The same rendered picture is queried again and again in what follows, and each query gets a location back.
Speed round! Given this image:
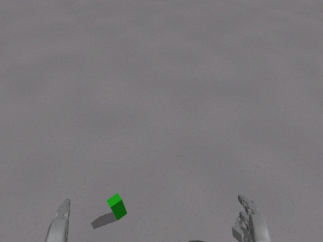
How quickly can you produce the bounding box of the right robot hand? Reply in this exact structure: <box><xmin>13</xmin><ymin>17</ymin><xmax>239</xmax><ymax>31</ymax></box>
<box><xmin>232</xmin><ymin>195</ymin><xmax>272</xmax><ymax>242</ymax></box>

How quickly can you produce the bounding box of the left robot hand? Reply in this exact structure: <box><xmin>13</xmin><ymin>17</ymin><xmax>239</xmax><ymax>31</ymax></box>
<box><xmin>45</xmin><ymin>199</ymin><xmax>70</xmax><ymax>242</ymax></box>

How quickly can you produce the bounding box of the carton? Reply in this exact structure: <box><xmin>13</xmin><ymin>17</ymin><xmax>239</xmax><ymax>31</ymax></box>
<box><xmin>107</xmin><ymin>193</ymin><xmax>127</xmax><ymax>220</ymax></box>

